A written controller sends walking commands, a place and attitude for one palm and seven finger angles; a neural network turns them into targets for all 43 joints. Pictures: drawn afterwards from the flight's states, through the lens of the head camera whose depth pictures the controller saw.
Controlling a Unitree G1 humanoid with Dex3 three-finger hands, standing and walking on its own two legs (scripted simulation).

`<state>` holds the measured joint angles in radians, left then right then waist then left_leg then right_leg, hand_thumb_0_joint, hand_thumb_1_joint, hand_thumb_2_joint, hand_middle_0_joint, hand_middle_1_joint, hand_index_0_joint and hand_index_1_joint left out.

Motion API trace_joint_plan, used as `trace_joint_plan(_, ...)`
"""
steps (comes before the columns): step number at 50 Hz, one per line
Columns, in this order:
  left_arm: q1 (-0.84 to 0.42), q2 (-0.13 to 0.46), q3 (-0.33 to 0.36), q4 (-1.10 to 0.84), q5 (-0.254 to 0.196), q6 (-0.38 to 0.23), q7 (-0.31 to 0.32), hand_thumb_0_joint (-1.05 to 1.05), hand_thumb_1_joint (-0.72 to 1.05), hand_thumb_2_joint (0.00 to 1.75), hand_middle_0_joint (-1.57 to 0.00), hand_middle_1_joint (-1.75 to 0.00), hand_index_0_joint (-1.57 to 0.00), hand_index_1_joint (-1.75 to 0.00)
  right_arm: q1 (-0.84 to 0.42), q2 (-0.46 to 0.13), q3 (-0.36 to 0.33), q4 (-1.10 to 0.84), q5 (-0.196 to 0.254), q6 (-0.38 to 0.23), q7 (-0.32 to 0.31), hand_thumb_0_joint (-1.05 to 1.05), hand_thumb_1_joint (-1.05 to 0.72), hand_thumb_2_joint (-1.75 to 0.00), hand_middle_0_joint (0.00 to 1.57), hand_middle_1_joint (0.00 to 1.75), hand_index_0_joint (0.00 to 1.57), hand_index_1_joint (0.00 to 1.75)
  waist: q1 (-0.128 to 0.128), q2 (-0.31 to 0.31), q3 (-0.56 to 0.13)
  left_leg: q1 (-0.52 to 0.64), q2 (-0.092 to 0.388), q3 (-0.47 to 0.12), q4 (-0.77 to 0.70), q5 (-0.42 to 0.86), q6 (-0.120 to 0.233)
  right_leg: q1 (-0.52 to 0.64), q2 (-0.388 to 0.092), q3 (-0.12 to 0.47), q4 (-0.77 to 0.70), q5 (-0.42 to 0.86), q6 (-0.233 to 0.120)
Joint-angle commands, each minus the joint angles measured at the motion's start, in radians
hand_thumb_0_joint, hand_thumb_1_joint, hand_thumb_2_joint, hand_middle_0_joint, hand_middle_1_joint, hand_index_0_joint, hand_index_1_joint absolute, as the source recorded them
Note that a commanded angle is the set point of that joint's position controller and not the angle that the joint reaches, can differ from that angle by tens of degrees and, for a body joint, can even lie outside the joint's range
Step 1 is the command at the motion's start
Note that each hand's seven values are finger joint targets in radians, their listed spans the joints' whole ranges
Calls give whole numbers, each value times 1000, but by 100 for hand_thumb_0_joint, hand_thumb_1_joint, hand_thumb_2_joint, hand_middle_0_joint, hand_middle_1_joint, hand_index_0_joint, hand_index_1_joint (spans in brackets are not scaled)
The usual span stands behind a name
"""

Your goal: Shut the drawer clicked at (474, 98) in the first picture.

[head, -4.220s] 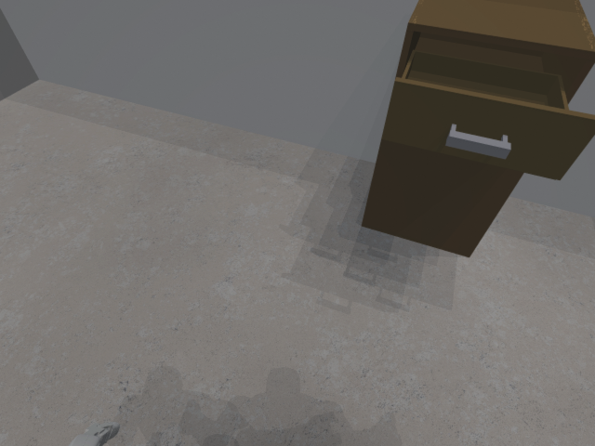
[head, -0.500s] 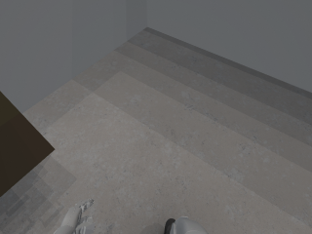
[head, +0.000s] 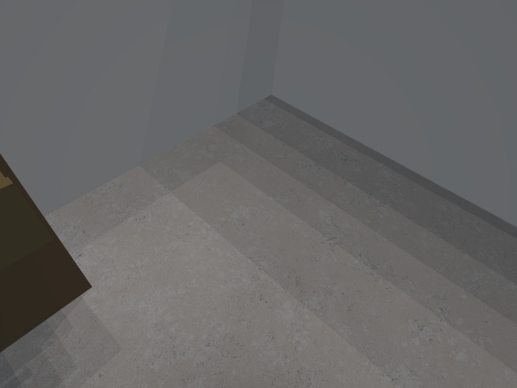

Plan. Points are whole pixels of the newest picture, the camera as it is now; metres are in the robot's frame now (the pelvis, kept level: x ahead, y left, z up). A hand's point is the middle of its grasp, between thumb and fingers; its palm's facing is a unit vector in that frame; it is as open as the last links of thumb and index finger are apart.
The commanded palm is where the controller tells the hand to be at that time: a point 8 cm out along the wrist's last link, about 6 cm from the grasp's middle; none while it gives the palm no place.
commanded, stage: turn to face it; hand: left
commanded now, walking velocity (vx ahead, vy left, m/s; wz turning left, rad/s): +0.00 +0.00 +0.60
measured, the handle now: out of the picture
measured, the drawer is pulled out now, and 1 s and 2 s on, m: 0.30 0.30 0.30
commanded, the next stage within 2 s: take the last steps up to it in 1.40 s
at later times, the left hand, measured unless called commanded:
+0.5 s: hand out of the picture +0.08 +0.18 -0.14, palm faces +0.27 -0.92 -0.28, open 7.3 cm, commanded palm none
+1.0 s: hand out of the picture -0.10 +0.20 -0.17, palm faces +0.59 -0.76 -0.27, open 7.4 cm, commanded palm none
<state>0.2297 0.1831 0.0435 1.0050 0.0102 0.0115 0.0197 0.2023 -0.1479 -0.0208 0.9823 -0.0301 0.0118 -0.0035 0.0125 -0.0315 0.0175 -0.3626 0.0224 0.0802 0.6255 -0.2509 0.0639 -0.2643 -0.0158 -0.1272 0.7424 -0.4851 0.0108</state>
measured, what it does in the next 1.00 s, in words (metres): steps on the spot, turning left: right foot, then left foot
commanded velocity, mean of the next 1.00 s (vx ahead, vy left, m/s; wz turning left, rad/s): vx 0.00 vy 0.00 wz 0.59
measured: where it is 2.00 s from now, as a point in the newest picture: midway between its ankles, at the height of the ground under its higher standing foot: outside the picture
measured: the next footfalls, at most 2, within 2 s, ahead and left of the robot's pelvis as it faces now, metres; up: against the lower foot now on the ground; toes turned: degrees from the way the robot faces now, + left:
right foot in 0.46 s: +0.07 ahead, -0.16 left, +0.00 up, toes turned +13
left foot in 0.86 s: -0.02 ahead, +0.09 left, +0.00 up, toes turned +37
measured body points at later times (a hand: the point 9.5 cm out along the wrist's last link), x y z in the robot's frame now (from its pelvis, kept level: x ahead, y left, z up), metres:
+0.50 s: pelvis +0.01 -0.05 +0.00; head +0.04 -0.06 +0.45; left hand +0.06 +0.23 -0.12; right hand +0.12 -0.29 -0.15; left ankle +0.05 +0.08 -0.71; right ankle +0.03 -0.17 -0.73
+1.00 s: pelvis +0.00 -0.02 +0.00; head +0.03 +0.04 +0.45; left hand -0.13 +0.24 -0.15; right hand +0.25 -0.16 -0.11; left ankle -0.05 +0.07 -0.73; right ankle +0.06 -0.17 -0.65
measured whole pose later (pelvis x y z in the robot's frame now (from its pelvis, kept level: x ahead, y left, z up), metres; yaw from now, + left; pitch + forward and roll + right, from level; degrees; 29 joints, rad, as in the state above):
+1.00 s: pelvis +0.00 -0.02 +0.00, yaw +35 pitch +0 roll -1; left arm 0.22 0.30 0.08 0.93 0.01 0.07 0.01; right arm 0.12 -0.23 -0.05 0.87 -0.02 0.02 0.01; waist 0.02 -0.05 0.11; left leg -0.30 0.00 0.04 0.61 -0.31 0.03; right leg -0.46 -0.14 -0.06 1.12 -0.49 0.09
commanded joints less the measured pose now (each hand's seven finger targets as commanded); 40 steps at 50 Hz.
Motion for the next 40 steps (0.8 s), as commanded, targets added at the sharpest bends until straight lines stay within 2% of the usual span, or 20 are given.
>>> trace_joint_plan(1,-6,101,45,-83,12,-10,-1,0,90,90,-20,-30,-20,-30,58,-218,-56,-69,1,-9,-16,0,-90,-90,20,30,20,30,-25,150,-39,170,286,-425,-351,195,123,-279,-55,128,375,-12,29)
trace_joint_plan(3,15,91,47,-77,11,-6,-3,0,90,90,-20,-30,-20,-30,32,-214,-60,-86,5,-14,-17,0,-90,-90,20,30,20,30,-18,113,-83,184,239,-344,-342,207,101,-260,-61,127,359,56,42)
trace_joint_plan(4,20,89,47,-76,10,-3,-4,0,90,90,-20,-30,-20,-30,32,-212,-62,-91,8,-16,-16,0,-90,-90,20,30,20,30,-17,111,-96,192,224,-329,-343,220,98,-260,-63,126,344,80,48)
trace_joint_plan(9,-16,90,53,-104,9,6,-1,0,90,90,-20,-30,-20,-30,64,-231,-79,-86,9,-9,-13,0,-90,-90,20,30,20,30,-42,144,-114,241,212,-366,-320,254,111,-265,-53,124,251,70,69)
trace_joint_plan(14,-66,97,51,-142,4,11,2,0,90,90,-20,-30,-20,-30,70,-253,-98,-91,5,2,-9,0,-90,-90,20,30,20,30,-56,176,-96,203,198,-445,-299,243,120,-220,-27,132,145,33,68)
trace_joint_plan(17,-42,98,50,-152,-2,11,6,0,90,90,-20,-30,-20,-30,48,-269,-107,-104,2,11,-7,0,-90,-90,20,30,20,30,-46,194,-119,173,179,-487,-285,236,112,-137,0,132,42,34,56)
trace_joint_plan(18,-22,102,49,-153,-4,10,8,0,90,90,-20,-30,-20,-30,33,-272,-110,-112,2,14,-5,0,-90,-90,20,30,20,30,-34,204,-125,154,167,-494,-277,234,105,-94,10,130,-16,47,52)
trace_joint_plan(20,33,119,52,-148,-6,5,11,0,90,90,-20,-30,-20,-30,-2,-264,-113,-129,6,19,1,0,-90,-90,20,30,20,30,-5,189,-120,60,123,-476,-246,192,64,50,18,113,-193,148,42)
trace_joint_plan(21,78,142,59,-143,-3,0,15,0,90,90,-20,-30,-20,-30,-21,-244,-113,-140,12,22,5,0,-90,-90,20,30,20,30,23,147,-117,-54,83,-446,-199,95,19,188,-18,132,-352,217,29)
trace_joint_plan(22,97,226,75,-149,12,-7,21,0,90,90,-20,-30,-20,-30,-13,-180,-106,-154,22,24,12,0,-90,-90,20,30,20,30,34,-74,-102,-263,-27,-311,1,-119,-57,319,-240,349,-505,80,-42)
trace_joint_plan(23,48,290,76,-178,18,-4,20,0,90,90,-20,-30,-20,-30,-17,-152,-100,-181,11,20,11,0,-90,-90,20,30,20,30,31,-281,-40,-359,-115,-130,251,-290,-114,222,-469,540,-559,67,-142)
trace_joint_plan(24,-3,269,76,-199,10,-4,26,0,90,90,-20,-30,-20,-30,-39,-211,-110,-184,0,28,12,0,-90,-90,20,30,20,30,18,-203,-34,-288,-49,-161,415,-288,-101,84,-486,496,-549,109,-172)
trace_joint_plan(25,-61,238,68,-207,10,-9,24,0,90,90,-20,-30,-20,-30,-47,-197,-109,-166,1,37,18,0,-90,-90,20,30,20,30,-12,-173,17,-268,-27,-156,508,-239,-101,13,-410,426,-526,176,-156)
trace_joint_plan(26,-105,203,55,-212,11,-14,20,0,90,90,-20,-30,-20,-30,-24,-192,-106,-147,1,41,25,0,-90,-90,20,30,20,30,-39,-134,56,-264,-6,-135,571,-174,-110,-4,-353,312,-488,267,-139)
trace_joint_plan(27,-118,180,44,-216,12,-19,17,0,90,90,-20,-30,-20,-30,0,-183,-101,-132,2,42,31,0,-90,-90,20,30,20,30,-54,-121,54,-258,-1,-113,591,-130,-123,19,-305,217,-447,378,-120)
trace_joint_plan(28,-101,176,42,-213,12,-23,16,0,90,90,-20,-30,-20,-30,7,-175,-98,-130,4,43,34,0,-90,-90,20,30,20,30,-50,-133,41,-257,1,-94,591,-116,-133,52,-293,167,-425,455,-113)
trace_joint_plan(30,-50,184,44,-199,15,-24,17,0,90,90,-20,-30,-20,-30,-28,-167,-91,-139,8,45,35,0,-90,-90,20,30,20,30,-25,-140,36,-246,11,-66,532,-128,-146,104,-302,124,-402,569,-112)
trace_joint_plan(34,32,222,48,-171,19,-17,13,0,90,90,-20,-30,-20,-30,-117,-161,-78,-164,11,47,37,0,-90,-90,20,30,20,30,19,-158,19,-196,10,-22,368,-175,-150,168,-325,90,-370,661,-120)
trace_joint_plan(38,58,259,62,-167,21,-8,10,0,90,90,-20,-30,-20,-30,-154,-162,-64,-180,15,35,38,0,-90,-90,20,30,20,30,43,-201,-22,-94,-1,34,164,-187,-129,211,-342,47,-304,769,-112)
trace_joint_plan(40,50,269,67,-161,20,-4,7,0,90,90,-20,-30,-20,-30,-115,-171,-63,-176,16,27,35,0,-90,-90,20,30,20,30,23,-203,-59,-13,-15,61,18,-130,-116,226,-339,6,-231,796,-83)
